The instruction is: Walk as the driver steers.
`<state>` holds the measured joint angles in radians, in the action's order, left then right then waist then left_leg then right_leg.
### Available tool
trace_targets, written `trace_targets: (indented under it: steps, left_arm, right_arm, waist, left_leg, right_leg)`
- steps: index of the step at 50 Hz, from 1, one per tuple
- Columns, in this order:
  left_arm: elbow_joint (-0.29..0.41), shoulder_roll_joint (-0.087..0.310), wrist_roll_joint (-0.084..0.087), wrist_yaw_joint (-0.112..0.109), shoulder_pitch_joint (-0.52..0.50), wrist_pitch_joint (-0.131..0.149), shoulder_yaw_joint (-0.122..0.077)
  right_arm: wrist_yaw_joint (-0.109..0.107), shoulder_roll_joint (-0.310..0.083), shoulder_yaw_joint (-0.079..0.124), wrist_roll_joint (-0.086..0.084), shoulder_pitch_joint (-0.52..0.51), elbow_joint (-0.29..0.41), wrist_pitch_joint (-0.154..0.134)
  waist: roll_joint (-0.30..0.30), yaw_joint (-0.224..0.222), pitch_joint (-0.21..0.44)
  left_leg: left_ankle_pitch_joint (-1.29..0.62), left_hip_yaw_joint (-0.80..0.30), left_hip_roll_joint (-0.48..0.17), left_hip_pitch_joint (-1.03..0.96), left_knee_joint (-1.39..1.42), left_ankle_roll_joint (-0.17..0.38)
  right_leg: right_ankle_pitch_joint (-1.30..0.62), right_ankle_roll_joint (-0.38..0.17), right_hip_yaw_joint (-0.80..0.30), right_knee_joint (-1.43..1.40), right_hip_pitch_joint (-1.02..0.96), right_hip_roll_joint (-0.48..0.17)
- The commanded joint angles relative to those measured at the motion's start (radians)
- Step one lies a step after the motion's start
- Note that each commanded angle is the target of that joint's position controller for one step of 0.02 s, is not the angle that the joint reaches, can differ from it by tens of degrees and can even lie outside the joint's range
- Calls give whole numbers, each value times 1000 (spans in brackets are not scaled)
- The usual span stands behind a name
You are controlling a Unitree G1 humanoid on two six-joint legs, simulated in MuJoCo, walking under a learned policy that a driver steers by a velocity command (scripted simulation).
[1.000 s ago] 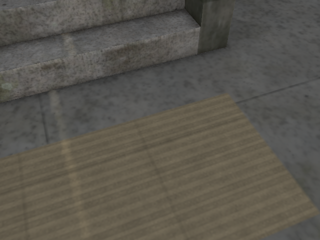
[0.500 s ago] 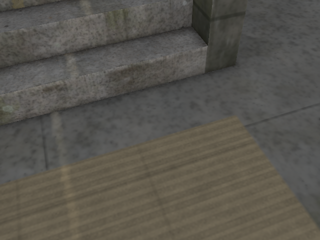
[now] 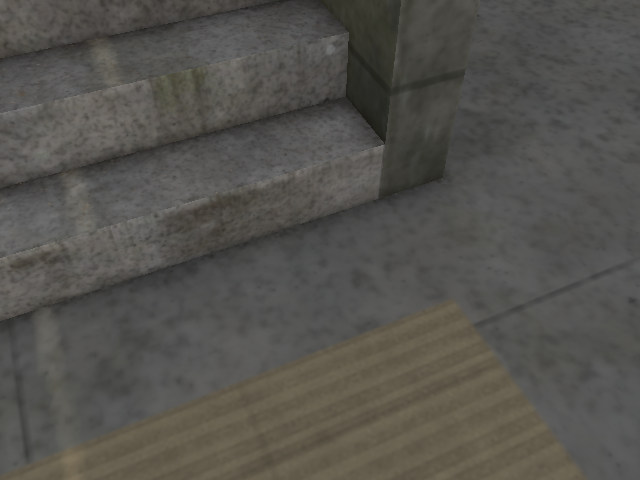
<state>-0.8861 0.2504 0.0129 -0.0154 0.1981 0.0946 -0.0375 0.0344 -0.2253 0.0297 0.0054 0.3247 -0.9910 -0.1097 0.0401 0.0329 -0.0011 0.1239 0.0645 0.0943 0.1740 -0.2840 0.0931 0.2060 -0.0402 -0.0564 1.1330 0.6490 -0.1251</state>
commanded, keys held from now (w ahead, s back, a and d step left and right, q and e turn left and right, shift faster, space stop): w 0.38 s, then w+q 0.62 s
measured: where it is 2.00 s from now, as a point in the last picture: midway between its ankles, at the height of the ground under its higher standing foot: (251, 316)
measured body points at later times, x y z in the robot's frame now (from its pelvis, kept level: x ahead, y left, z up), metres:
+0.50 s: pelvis +0.27 -0.08 +0.00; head +0.29 -0.10 +0.45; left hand +0.33 +0.18 -0.12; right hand +0.36 -0.35 -0.14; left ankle +0.27 +0.08 -0.65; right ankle +0.29 -0.16 -0.74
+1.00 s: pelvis +0.54 +0.00 -0.02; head +0.58 +0.02 +0.43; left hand +0.52 +0.27 -0.16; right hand +0.73 -0.22 -0.14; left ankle +0.58 +0.07 -0.74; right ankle +0.45 -0.17 -0.64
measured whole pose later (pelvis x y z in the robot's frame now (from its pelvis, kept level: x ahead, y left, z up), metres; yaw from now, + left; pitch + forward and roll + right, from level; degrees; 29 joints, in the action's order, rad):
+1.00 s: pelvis +0.54 +0.00 -0.02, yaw +18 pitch +1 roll +0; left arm -0.90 0.25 -0.02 0.01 0.25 0.10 -0.04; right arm 0.02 -0.27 0.08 0.03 0.19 -0.84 -0.04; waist 0.02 -0.01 -0.07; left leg 0.17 0.04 0.10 0.39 -0.54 0.11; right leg 0.35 -0.02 0.02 1.23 0.35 -0.07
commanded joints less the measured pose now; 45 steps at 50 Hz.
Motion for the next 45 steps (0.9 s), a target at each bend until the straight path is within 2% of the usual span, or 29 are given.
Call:
trace_targets:
  steps: [1,5,8,10,12,13,14,15,16,17,18,19,20,21,22,23,24,26,29,33,37,39,41,42,43,44,45]
  left_arm:
    - [42,42,-12,-6,33,-6,-12]
    - [83,29,-4,5,-125,5,-6]
    - [110,32,7,21,-214,8,-2]
    - [132,41,10,35,-251,14,-2]
    - [140,61,10,46,-234,23,-8]
    - [131,78,9,48,-186,27,-16]
    - [99,109,7,46,-77,30,-35]
    - [44,172,4,38,118,32,-63]
    - [19,289,-16,33,277,28,-91]
    - [4,249,-12,39,310,22,-80]
    - [18,172,-6,41,234,25,-56]
    - [42,129,-5,40,139,23,-42]
    - [54,98,-9,44,61,22,-31]
    - [57,70,-14,47,23,26,-23]
    - [47,59,-19,50,16,29,-21]
    - [32,62,-22,49,33,33,-23]
    - [16,73,-26,46,53,37,-27]
    - [-4,96,-32,35,82,39,-35]
    - [-15,102,-34,17,91,35,-35]
    - [-30,120,-25,-1,120,29,-36]
    - [-61,134,-15,-9,184,4,-42]
    - [-58,146,-10,-12,175,-12,-47]
    - [-39,179,-9,-19,139,-22,-56]
    - [-69,140,-72,-11,196,-13,-43]
    - [-80,151,-64,-9,237,-14,-46]
    - [-65,166,-56,-7,226,-12,-47]
    - [8,60,-27,13,266,-2,-24]
  right_arm:
    - [-20,-133,22,-2,-39,56,-16]
    - [-34,-160,26,-17,39,39,-4]
    - [-34,-168,29,-25,94,17,6]
    - [-36,-169,31,-26,114,5,16]
    - [-38,-181,37,-27,106,3,27]
    - [-39,-189,40,-26,89,6,32]
    - [-39,-183,36,-23,67,13,37]
    - [-39,-148,22,-11,56,28,38]
    - [-33,-55,-8,1,130,57,22]
    - [-27,-31,-19,-19,167,42,-5]
    - [-23,-146,10,-43,88,56,-22]
    - [-24,-165,15,-50,8,80,-27]
    - [-30,-149,17,-42,-23,81,-20]
    - [-36,-138,25,-33,-22,77,-4]
    - [-37,-113,25,-34,1,69,14]
    - [-38,-88,24,-36,19,62,28]
    - [-39,-79,25,-38,20,64,37]
    - [-42,-82,33,-36,-26,85,45]
    - [-37,-81,40,-30,-104,118,42]
    - [-16,-59,30,-21,-233,168,40]
    - [10,-45,22,-24,-338,236,40]
    - [24,-49,24,-28,-357,268,40]
    - [33,-79,39,-28,-313,282,43]
    - [25,-75,35,64,-210,240,57]
    - [16,-95,52,73,-86,207,53]
    - [5,-153,79,77,76,163,49]
    - [-10,-301,117,73,123,172,53]
  waist:
    - [-76,-47,-53]
    - [-79,10,-54]
    - [-89,45,-71]
    - [-95,49,-81]
    - [-107,25,-71]
    - [-118,-7,-46]
    - [-115,-68,15]
    - [-80,-145,143]
    - [132,-151,307]
    - [260,-141,395]
    - [159,-135,260]
    - [94,-109,162]
    - [20,-76,95]
    - [23,-47,57]
    - [40,-27,40]
    - [41,-19,30]
    - [36,-14,15]
    - [19,-18,-9]
    - [15,-28,-27]
    - [7,-71,-69]
    - [-7,-106,-105]
    - [3,-94,-103]
    - [44,-51,-47]
    - [56,-28,-35]
    - [63,11,33]
    - [27,98,133]
    - [-224,58,279]
  left_leg:
    - [-66,-217,-284,94,202,172]
    - [-82,-166,-267,12,185,126]
    - [-57,-166,-293,-72,154,120]
    - [-57,-180,-325,-143,116,112]
    - [-100,-193,-350,-188,63,97]
    - [-198,-187,-348,-192,10,86]
    - [-364,-152,-309,-177,-119,64]
    - [-395,-99,-247,-68,-360,32]
    - [-68,-19,-113,299,-766,-38]
    - [424,-126,-31,525,-977,-51]
    - [383,-186,-101,619,-1065,-29]
    - [286,-159,-157,618,-1045,-16]
    - [206,-144,-196,571,-984,-22]
    - [154,-149,-226,517,-920,-26]
    - [122,-151,-234,465,-894,-31]
    - [103,-150,-231,446,-886,-35]
    - [77,-160,-225,459,-875,-39]
    - [2,-194,-213,530,-818,-45]
    - [-136,-207,-191,577,-665,-52]
    - [-251,-128,-186,555,-471,-49]
    - [-174,-74,-182,622,-382,-26]
    - [-83,-32,-166,605,-360,-5]
    - [14,41,-104,462,-359,28]
    - [64,115,-35,356,-301,53]
    - [79,127,19,158,-274,82]
    - [77,20,-19,-106,-244,130]
    - [37,-495,-355,-470,-237,290]
  right_leg:
    - [-153,27,-3,-145,30,-43]
    - [-303,35,34,-425,0,2]
    - [-285,36,47,-525,-7,23]
    - [-225,18,44,-574,1,31]
    - [-147,-10,51,-616,-48,46]
    - [-117,-26,69,-636,-126,67]
    - [-106,-49,97,-659,-276,101]
    - [-131,-93,47,-639,-546,59]
    - [-95,-225,-334,-660,-948,-199]
    - [27,-311,-685,-821,-1070,-297]
    - [62,-257,-584,-836,-961,-262]
    - [0,-216,-423,-848,-817,-222]
    - [-77,-193,-304,-888,-677,-181]
    - [-116,-169,-216,-925,-588,-141]
    - [-139,-157,-159,-956,-530,-119]
    - [-187,-159,-114,-974,-500,-109]
    - [-241,-161,-70,-985,-489,-105]
    - [-313,-160,-12,-996,-507,-109]
    - [-334,-139,64,-1012,-538,-102]
    - [-316,-113,150,-1035,-578,-103]
    - [-393,-107,191,-976,-741,-152]
    - [-524,-96,215,-915,-790,-170]
    - [-858,-73,251,-791,-790,-164]
    - [-927,-57,306,-667,-801,-126]
    - [-949,-54,307,-468,-733,-119]
    - [-738,-26,305,-207,-560,-104]
    - [24,32,296,207,-140,39]
Velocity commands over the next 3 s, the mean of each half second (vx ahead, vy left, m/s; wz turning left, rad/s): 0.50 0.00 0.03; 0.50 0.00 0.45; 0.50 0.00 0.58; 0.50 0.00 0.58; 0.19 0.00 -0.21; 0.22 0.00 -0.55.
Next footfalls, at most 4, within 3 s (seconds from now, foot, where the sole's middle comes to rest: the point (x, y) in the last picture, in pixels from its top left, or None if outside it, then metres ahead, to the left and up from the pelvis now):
0.30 right None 0.33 -0.17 -0.78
0.88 left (282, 433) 0.62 0.09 -0.78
1.38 right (311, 315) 0.93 0.02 -0.78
1.84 left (202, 327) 0.90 0.29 -0.78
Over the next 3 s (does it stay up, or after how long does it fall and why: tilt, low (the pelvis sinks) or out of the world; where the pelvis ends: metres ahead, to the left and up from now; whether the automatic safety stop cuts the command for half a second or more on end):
stays up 0.83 0.23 0.00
